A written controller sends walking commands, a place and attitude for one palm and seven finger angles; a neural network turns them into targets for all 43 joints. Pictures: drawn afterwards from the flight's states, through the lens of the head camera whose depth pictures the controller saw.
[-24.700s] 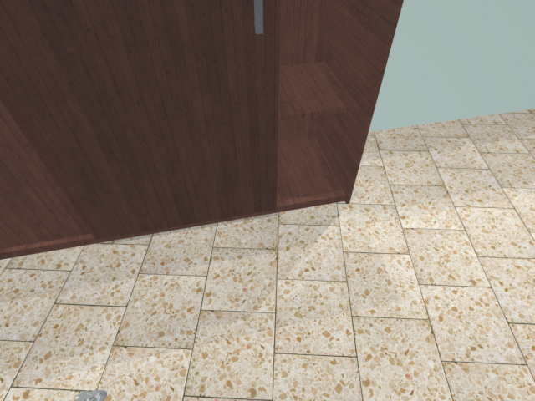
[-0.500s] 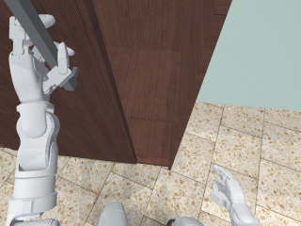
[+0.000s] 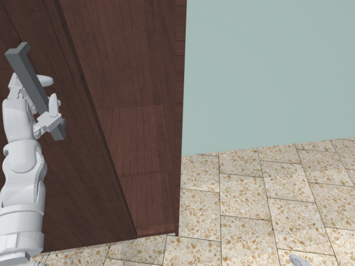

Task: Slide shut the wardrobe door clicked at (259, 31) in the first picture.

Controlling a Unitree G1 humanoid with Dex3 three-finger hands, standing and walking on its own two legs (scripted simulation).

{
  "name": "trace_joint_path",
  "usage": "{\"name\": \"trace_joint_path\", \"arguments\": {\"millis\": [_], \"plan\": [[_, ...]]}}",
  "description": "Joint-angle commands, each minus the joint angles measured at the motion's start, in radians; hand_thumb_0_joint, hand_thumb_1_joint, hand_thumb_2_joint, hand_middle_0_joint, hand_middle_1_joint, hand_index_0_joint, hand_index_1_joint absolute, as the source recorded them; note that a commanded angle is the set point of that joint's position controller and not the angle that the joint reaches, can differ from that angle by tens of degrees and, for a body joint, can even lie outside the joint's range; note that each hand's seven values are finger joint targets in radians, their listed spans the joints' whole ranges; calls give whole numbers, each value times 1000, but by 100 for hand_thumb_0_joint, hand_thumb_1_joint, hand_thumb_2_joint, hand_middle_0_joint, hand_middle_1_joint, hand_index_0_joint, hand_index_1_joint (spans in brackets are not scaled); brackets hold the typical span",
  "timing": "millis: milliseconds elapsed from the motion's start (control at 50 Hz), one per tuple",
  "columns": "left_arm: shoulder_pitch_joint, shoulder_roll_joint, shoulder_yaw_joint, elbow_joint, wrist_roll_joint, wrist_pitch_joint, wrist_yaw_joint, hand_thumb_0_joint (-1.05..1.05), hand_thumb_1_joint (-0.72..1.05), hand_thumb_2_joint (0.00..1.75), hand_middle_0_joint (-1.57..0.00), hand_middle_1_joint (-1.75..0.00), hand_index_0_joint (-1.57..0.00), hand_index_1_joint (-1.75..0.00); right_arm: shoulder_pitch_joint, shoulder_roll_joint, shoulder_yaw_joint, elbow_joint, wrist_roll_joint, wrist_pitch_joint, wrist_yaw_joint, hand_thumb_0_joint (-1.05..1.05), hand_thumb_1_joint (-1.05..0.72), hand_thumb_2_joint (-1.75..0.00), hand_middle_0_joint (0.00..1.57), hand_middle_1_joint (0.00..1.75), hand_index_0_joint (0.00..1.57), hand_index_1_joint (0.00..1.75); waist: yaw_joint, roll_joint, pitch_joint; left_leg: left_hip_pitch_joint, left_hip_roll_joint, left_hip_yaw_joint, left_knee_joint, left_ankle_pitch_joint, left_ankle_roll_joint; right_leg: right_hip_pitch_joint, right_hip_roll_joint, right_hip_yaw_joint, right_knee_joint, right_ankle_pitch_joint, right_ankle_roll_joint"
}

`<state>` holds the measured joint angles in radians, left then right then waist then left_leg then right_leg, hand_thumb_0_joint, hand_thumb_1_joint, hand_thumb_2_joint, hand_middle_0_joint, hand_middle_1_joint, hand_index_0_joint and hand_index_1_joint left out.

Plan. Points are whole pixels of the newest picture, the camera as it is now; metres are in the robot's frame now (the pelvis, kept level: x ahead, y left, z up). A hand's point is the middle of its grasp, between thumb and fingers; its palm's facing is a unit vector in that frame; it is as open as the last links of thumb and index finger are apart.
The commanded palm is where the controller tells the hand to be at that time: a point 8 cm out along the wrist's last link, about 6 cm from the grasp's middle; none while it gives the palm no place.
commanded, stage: stop walking and hold the door there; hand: left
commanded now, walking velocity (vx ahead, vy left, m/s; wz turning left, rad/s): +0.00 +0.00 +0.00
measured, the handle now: (43, 95) +0.39 +0.29 +0.22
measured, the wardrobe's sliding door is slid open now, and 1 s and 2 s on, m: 0.20 0.20 0.20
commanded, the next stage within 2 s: loosen the grip on the handle in 0.42 s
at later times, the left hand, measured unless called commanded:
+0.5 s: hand (54, 114) +0.36 +0.26 +0.20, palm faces +0.38 -0.90 -0.19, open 6.0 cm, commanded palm +0.32 +0.30 +0.20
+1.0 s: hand (50, 113) +0.36 +0.27 +0.20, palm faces +0.43 -0.88 -0.21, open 13.5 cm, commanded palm +0.32 +0.31 +0.20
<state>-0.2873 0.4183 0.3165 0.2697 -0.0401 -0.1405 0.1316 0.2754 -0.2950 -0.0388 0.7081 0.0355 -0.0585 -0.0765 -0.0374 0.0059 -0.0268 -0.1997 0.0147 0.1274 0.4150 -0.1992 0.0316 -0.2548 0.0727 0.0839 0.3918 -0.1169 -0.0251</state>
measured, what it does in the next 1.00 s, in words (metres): stands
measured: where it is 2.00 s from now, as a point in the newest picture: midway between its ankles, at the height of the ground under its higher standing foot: outside the picture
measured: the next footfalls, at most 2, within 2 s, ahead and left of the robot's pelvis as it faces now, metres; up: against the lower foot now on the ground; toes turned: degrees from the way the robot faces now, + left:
none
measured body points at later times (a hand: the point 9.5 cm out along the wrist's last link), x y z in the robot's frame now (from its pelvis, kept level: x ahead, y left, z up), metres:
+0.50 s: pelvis +0.02 +0.03 +0.00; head +0.01 +0.02 +0.45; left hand +0.33 +0.31 +0.21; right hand +0.21 -0.20 -0.08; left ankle +0.02 +0.10 -0.74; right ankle +0.06 -0.09 -0.74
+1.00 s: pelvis +0.02 -0.02 -0.02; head +0.03 -0.03 +0.43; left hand +0.33 +0.31 +0.21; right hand +0.19 -0.26 -0.13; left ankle +0.02 +0.10 -0.74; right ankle +0.06 -0.09 -0.74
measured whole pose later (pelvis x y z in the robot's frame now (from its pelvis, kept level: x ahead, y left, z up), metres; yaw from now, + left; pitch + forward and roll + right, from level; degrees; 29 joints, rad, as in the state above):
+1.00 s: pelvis +0.02 -0.02 -0.02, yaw +8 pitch +3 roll -1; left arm -0.46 0.42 0.28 0.37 -0.08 -0.23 -0.02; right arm 0.24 -0.26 -0.01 0.74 0.04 -0.13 -0.04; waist 0.03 0.03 -0.05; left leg -0.40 0.01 -0.02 0.66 -0.31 -0.01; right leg -0.40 0.06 -0.07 0.61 -0.27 -0.06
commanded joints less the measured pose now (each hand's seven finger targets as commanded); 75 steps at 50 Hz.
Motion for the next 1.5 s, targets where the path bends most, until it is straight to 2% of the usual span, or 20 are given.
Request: {"name": "trace_joint_path", "arguments": {"millis": [0,120,480,500,520,540,560,580,600,660,720,880,900,940,960,1040,1160,1180,1240,1480], "plan": [[-292,203,2,-208,16,-67,-12,0,90,90,-45,-140,-45,-140,-167,-92,-10,-162,-6,-62,-10,0,-90,-90,20,30,20,30,44,17,-125,38,133,-182,-123,-151,28,-1,-139,131,-83,-149,12],[-274,166,-24,-235,9,-64,-21,0,90,90,-45,-140,-45,-140,-164,-77,-2,-144,-8,-63,-12,0,-90,-90,20,30,20,30,43,6,-177,128,149,-169,-98,62,8,16,-142,117,-38,52,4],[-203,45,-115,-325,-3,-46,-27,0,90,90,-45,-140,-45,-140,-203,-45,13,-174,-10,-33,-7,0,-90,-90,20,30,20,30,40,36,-172,177,153,-148,-107,210,-48,8,-130,84,-28,148,-3],[-1223,925,532,-446,166,-71,-11,0,90,90,-45,-140,-45,-140,-131,-84,-5,-182,-41,-69,24,0,-90,-90,20,30,20,30,63,-207,7,-1,193,-118,-58,204,61,-132,-88,42,37,-30,1],[-808,159,19,139,138,52,-113,0,78,84,-45,-140,-45,-140,-186,-28,-8,-185,-62,-135,31,0,-90,-90,20,30,20,30,2,-95,-346,89,23,-110,-39,510,-35,44,-48,-125,127,265,-38],[-577,60,42,-101,-20,43,-164,0,66,78,-45,-140,-45,-140,-103,-63,-32,-180,9,-150,21,0,-90,-90,20,30,20,30,53,-11,-420,223,60,-153,31,640,-122,0,-52,-153,129,166,-24],[-493,194,170,-180,-80,17,-179,0,54,73,-45,-140,-45,-140,-99,-92,-32,-165,-1,-141,-1,0,-90,-90,20,30,20,30,87,148,-469,328,59,-143,40,570,-131,-17,-49,-113,99,81,-9],[-440,194,144,-144,-82,9,-173,0,42,67,-45,-140,-45,-140,-122,-73,-11,-161,-5,-132,-7,0,-90,-90,20,30,20,30,95,316,-411,288,33,-120,40,424,-129,-32,-55,-109,90,22,-17],[-541,105,19,-216,-88,-10,-163,0,30,61,-45,-140,-45,-140,-149,-59,9,-181,-7,-135,-3,0,-90,-90,20,30,20,30,70,247,-300,172,18,-113,29,213,-104,-36,-61,-114,68,12,-12],[-539,127,-16,-109,-42,-64,-105,0,-7,43,-45,-140,-45,-140,-158,-73,24,-181,1,-149,6,0,-90,-90,20,30,20,30,43,-20,-135,-61,18,-152,-17,-210,-30,-86,-71,-99,53,-207,-2],[-598,141,-58,-102,-11,-107,-87,0,-43,26,-44,-138,-44,-138,-173,-67,25,-188,3,-161,13,0,-90,-90,20,30,20,30,31,-28,-140,-109,3,-135,19,-300,-11,-99,-82,-61,32,-340,3],[-647,216,-34,-56,-32,-130,-125,0,-55,20,-33,-125,-33,-125,-173,-62,0,-148,9,-145,36,0,-90,-90,20,30,20,30,29,-17,-176,-263,-11,-110,177,-175,-20,-30,-151,109,-32,-517,13],[-646,333,71,-48,-31,-128,-124,0,-55,20,-32,-123,-32,-123,-169,-71,-8,-137,8,-135,36,0,-90,-90,20,30,20,30,45,-13,-204,-290,-4,-119,187,-165,-23,6,-167,133,-29,-509,18],[-630,248,17,-65,-52,-114,-141,0,-55,20,-29,-120,-29,-120,-183,-59,-8,-140,10,-125,42,0,-90,-90,20,30,20,30,39,-6,-208,-306,0,-128,200,-152,-31,24,-194,162,-23,-454,32],[-602,273,54,-72,-67,-108,-144,0,-55,20,-28,-118,-28,-118,-180,-65,-11,-136,9,-119,41,0,-90,-90,20,30,20,30,48,-32,-221,-317,5,-139,205,-142,-33,46,-204,174,-14,-415,37],[-532,251,72,-119,-101,-80,-165,0,-55,20,-25,-115,-25,-115,-169,-68,-9,-137,11,-107,37,0,-90,-90,20,30,20,30,55,-52,-259,-294,3,-142,196,-46,-27,90,-192,129,51,-147,37],[-368,188,69,-266,-126,-46,-189,0,-55,20,-25,-115,-25,-115,-117,-69,0,-174,7,-123,26,0,-90,-90,20,30,20,30,73,-30,-350,-92,-6,-112,168,254,-3,67,-93,-73,169,262,16],[-390,263,126,-214,-116,-40,-185,0,-55,20,-25,-115,-25,-115,-107,-80,4,-155,6,-117,18,0,-90,-90,20,30,20,30,66,-32,-311,-101,-2,-110,168,255,-4,44,-89,-77,164,257,14],[-385,237,114,-236,-117,-42,-192,0,-55,20,-25,-115,-25,-115,-115,-65,14,-179,5,-117,13,0,-90,-90,20,30,20,30,65,-15,-296,-90,-4,-112,158,228,-6,11,-80,-88,161,196,16],[-438,395,233,-131,-116,-56,-206,0,-55,20,-25,-115,-25,-115,-136,-65,33,-188,3,-100,-7,0,-90,-90,20,30,20,30,70,47,-249,-179,-4,-120,143,39,-5,-6,-78,-61,107,-68,9]]}}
